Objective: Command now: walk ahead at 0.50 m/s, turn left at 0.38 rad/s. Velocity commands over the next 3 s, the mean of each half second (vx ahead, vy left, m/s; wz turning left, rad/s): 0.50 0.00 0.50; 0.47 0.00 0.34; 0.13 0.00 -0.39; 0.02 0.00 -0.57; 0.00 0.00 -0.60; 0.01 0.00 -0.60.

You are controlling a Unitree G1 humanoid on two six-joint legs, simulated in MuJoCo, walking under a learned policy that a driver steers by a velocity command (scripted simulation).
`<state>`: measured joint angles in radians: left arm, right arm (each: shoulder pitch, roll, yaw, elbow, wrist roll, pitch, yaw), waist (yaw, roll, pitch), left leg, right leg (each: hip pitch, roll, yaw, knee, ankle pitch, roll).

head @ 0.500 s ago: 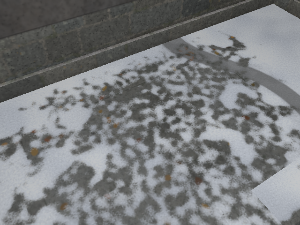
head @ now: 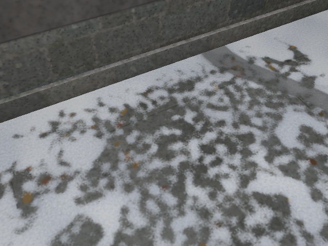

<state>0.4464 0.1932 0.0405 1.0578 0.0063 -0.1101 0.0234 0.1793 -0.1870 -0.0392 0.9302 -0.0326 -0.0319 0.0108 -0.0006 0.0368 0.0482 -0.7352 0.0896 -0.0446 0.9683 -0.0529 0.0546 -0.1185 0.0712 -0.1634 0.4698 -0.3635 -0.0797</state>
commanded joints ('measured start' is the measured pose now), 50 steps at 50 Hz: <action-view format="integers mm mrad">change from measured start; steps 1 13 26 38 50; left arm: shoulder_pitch -26 -163 -488 -150 -83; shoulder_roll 98 113 102 222 180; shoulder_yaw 14 14 3 29 13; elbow -76 -230 -335 -270 -134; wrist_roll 2 12 30 24 -9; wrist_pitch -6 5 62 43 -21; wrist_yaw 6 -21 -34 -14 -27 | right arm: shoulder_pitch -44 121 274 334 -46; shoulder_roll -10 -188 -207 -193 -88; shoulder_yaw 7 -60 -67 -46 -2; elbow -52 -45 -47 -67 -159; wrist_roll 21 21 25 4 -1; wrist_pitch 1 1 -26 -32 -35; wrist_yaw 12 -10 -15 -14 17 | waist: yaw -7 -32 -84 17 -15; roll -91 -37 24 -196 -160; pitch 51 -45 -4 -162 -41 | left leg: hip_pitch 175 714 688 133 259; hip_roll -8 156 16 -167 -91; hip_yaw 88 -371 -291 -131 70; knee -147 -677 -736 273 -236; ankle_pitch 84 105 129 -397 -87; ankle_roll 31 252 183 40 -73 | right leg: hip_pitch -145 -621 -592 204 -32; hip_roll -280 -168 -134 -456 -240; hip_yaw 101 185 185 846 279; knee -240 793 280 -217 -218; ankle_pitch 502 29 328 -149 905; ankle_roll -79 39 134 -136 -101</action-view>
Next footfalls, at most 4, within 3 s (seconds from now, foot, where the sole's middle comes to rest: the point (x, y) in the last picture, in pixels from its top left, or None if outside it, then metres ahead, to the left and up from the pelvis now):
0.16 left None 0.24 0.12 -0.77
0.70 right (163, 220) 0.58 0.04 -0.77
1.16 left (98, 201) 0.66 0.31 -0.77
1.60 right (152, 207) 0.63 0.08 -0.77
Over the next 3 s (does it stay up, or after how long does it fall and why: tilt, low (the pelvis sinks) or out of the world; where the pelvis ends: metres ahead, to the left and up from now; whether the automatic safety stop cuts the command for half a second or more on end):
stays up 0.51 0.17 0.01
